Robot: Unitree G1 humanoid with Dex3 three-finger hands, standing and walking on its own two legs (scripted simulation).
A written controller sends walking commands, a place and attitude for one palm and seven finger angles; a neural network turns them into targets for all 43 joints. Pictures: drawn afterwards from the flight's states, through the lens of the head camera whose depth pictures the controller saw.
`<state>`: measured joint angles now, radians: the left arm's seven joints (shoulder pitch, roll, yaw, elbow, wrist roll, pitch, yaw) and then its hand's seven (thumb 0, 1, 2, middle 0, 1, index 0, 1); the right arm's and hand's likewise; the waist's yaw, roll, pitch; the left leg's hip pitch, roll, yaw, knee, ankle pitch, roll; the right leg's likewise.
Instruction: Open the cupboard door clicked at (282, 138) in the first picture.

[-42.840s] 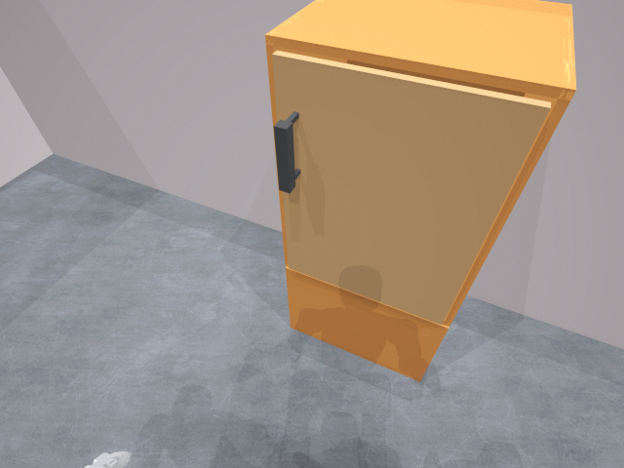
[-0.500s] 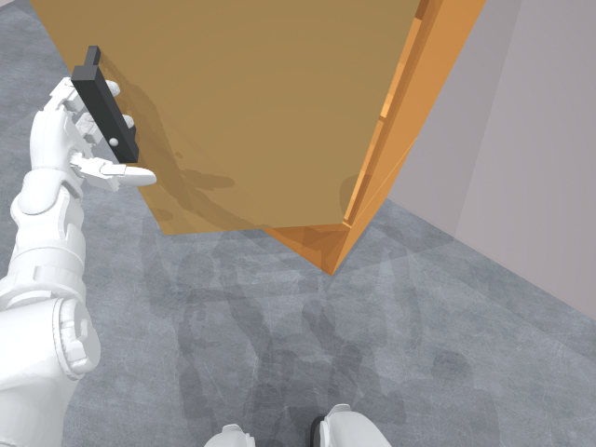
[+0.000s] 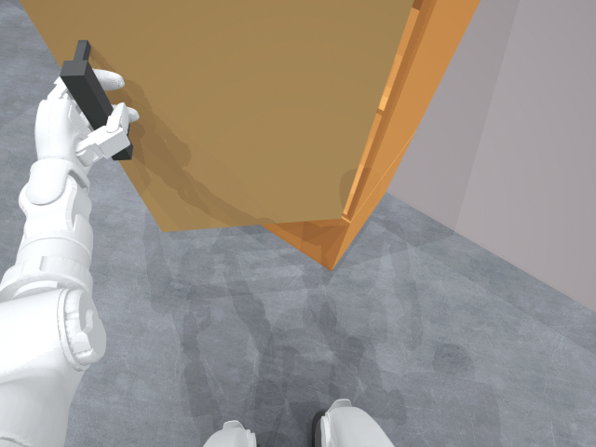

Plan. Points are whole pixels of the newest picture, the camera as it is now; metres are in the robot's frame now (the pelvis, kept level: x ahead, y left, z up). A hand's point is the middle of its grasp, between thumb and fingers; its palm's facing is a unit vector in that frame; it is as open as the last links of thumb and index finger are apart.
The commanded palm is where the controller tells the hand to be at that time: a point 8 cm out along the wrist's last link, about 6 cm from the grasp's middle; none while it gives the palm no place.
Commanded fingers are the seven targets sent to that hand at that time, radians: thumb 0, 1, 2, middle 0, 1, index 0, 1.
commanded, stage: close the thumb around the handle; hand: left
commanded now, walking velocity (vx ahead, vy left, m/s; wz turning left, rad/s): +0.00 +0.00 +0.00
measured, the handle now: (104, 104) +0.55 +0.22 +0.09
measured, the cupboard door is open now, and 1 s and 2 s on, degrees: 41 76 78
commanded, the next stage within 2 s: pull the door open along its arc in 0.04 s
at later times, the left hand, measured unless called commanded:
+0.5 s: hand (119, 150) +0.47 +0.19 +0.09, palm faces +0.01 -1.00 +0.00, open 5.9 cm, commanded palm +0.41 +0.24 +0.09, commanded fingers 0.00 0.90 0.90 -0.40 -1.35 -0.40 -1.35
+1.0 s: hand (200, 286) +0.29 +0.08 +0.10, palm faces +0.31 -0.95 +0.05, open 6.3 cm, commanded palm +0.22 +0.16 +0.09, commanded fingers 0.00 0.90 0.90 -0.40 -1.35 -0.40 -1.35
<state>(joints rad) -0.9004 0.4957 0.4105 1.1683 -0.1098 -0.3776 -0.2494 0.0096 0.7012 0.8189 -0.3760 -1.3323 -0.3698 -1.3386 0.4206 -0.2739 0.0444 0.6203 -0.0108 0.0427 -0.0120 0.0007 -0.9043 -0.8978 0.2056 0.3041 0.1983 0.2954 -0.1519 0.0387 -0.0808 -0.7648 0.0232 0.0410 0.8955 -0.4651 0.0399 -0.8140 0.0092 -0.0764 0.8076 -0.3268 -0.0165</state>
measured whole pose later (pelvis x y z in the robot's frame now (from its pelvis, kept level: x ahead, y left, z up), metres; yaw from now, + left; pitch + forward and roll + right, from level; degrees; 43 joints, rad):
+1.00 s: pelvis +0.02 -0.02 +0.02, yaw +1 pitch +7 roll +0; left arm 0.20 -0.06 -0.13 -0.06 -0.02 -0.14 0.35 0.02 0.63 0.70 -0.36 -1.33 -0.39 -1.35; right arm 0.16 -0.17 0.04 0.49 -0.03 0.05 0.01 0.01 -0.91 -0.90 0.20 0.30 0.20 0.30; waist 0.01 0.04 -0.08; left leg -0.41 0.01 0.04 0.72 -0.43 0.01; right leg -0.50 0.00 -0.07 0.72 -0.35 -0.04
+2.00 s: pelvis -0.01 -0.02 +0.02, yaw +3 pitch +4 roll +0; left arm 0.14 -0.09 -0.22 0.00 0.06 -0.14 0.51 -0.01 -0.49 0.31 -0.22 -0.67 -0.22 -0.67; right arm 0.18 -0.18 0.03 0.55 -0.06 0.02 -0.03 0.01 -0.90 -0.90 0.20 0.30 0.20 0.30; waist 0.02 0.05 -0.06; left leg -0.43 -0.01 0.01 0.76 -0.41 0.01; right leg -0.49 -0.02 -0.10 0.75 -0.33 -0.04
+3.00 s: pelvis +0.00 -0.03 +0.01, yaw +3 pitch +7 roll +0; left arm 0.50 0.16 -0.02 -0.29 -0.15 -0.20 -0.10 -0.01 -0.50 0.30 -0.15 -0.30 -0.15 -0.30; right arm 0.26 -0.23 0.04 0.47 0.00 -0.15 -0.04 0.01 -0.90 -0.90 0.20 0.30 0.20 0.30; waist 0.03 0.05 -0.07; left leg -0.50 0.00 0.01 0.86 -0.47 0.01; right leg -0.57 -0.01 -0.10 0.84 -0.39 -0.05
